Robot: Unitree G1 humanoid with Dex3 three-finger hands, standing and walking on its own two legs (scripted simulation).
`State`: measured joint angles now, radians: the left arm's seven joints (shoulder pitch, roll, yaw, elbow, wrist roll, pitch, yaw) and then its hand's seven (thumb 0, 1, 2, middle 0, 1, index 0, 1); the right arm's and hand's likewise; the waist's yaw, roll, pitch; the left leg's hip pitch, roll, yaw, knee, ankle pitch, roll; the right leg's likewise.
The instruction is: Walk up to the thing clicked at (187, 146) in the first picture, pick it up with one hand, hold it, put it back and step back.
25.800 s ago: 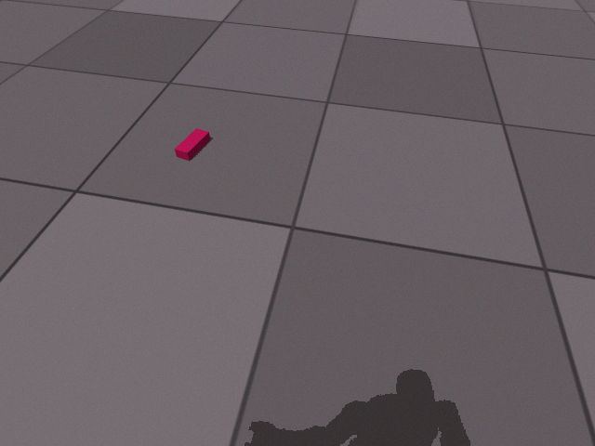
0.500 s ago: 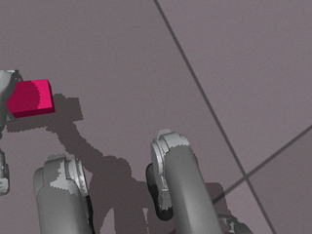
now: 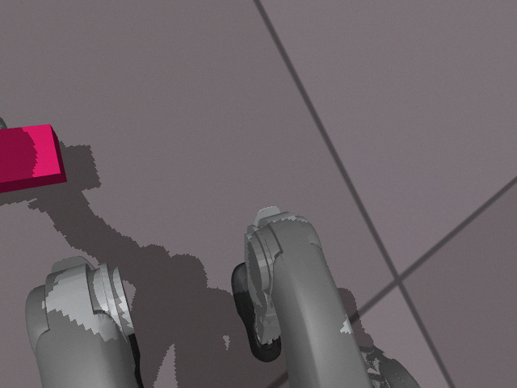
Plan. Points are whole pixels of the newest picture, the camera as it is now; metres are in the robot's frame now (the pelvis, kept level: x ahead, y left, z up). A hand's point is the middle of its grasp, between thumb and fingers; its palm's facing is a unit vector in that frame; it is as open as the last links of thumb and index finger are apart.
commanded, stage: rest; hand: left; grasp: from above
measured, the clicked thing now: out of the picture +0.47 +0.29 -0.25
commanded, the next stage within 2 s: open in 0.76 s
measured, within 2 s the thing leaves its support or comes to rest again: rests again in 0.54 s
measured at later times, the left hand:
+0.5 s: hand out of the picture +0.47 +0.28 -0.25, palm faces -0.49 -0.09 -0.87, open 10.8 cm
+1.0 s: hand out of the picture +0.48 +0.28 -0.26, palm faces -0.47 -0.09 -0.88, open 10.8 cm
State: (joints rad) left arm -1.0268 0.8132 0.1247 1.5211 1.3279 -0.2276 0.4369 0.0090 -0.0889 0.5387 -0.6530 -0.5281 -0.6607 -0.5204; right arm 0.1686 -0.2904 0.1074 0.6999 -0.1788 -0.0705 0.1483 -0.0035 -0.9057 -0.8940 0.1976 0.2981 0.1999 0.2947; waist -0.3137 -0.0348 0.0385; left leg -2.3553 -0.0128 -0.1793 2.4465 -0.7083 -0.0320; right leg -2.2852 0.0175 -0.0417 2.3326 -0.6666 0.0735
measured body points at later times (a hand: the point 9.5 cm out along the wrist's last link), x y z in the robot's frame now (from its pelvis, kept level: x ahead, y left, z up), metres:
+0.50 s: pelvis +0.00 +0.01 -0.01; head +0.29 +0.10 +0.32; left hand +0.49 +0.28 -0.20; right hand +0.03 -0.27 -0.09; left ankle +0.06 +0.13 -0.29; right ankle +0.10 -0.14 -0.29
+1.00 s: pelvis +0.00 +0.01 -0.02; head +0.28 +0.11 +0.31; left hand +0.50 +0.29 -0.21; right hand +0.03 -0.25 -0.08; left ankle +0.06 +0.13 -0.29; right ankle +0.10 -0.14 -0.29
